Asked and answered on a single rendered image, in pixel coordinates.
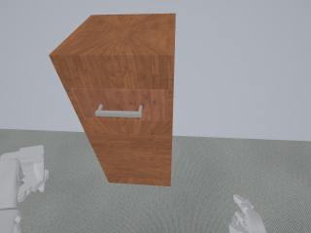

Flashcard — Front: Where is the left robot hand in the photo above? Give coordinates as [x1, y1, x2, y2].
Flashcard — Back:
[0, 145, 49, 209]

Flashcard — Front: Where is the cabinet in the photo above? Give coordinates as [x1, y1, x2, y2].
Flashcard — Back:
[49, 13, 176, 186]

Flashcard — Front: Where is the left robot forearm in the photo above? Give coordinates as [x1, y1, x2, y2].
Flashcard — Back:
[0, 208, 23, 233]

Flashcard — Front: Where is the drawer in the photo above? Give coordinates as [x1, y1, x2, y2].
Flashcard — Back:
[71, 87, 168, 121]

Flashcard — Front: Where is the right robot hand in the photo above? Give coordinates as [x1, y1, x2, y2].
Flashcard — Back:
[228, 194, 266, 233]

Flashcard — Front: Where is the handle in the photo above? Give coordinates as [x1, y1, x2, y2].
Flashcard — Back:
[95, 104, 143, 117]

